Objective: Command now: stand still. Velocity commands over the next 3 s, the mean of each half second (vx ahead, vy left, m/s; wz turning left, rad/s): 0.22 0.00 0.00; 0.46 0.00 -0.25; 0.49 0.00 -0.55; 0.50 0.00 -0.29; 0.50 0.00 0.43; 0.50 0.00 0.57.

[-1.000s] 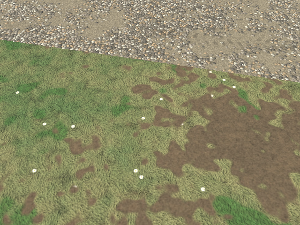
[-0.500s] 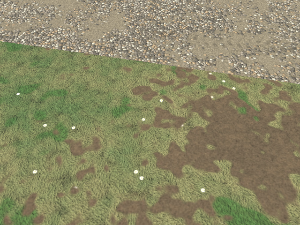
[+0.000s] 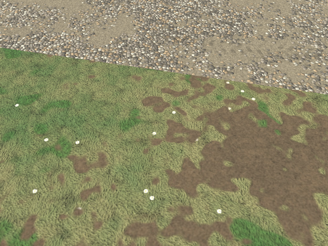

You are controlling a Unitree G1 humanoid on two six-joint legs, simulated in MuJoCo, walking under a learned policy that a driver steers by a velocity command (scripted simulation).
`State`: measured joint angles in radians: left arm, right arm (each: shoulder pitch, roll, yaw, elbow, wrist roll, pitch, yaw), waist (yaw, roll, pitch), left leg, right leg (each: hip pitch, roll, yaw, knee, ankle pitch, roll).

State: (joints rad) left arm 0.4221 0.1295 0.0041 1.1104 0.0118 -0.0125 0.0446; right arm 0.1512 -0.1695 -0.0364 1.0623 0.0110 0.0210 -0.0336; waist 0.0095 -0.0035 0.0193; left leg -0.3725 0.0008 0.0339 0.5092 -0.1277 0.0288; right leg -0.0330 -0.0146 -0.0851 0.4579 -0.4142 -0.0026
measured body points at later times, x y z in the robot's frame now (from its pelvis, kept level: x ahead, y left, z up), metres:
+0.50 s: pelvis +0.15 +0.05 +0.00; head +0.15 +0.06 +0.45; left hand +0.15 +0.28 -0.15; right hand +0.21 -0.17 -0.14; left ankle +0.13 +0.15 -0.73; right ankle +0.00 -0.09 -0.61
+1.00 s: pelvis +0.43 +0.00 +0.00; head +0.46 +0.00 +0.45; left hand +0.55 +0.25 -0.13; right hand +0.50 -0.28 -0.12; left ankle +0.38 +0.16 -0.62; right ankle +0.48 -0.07 -0.73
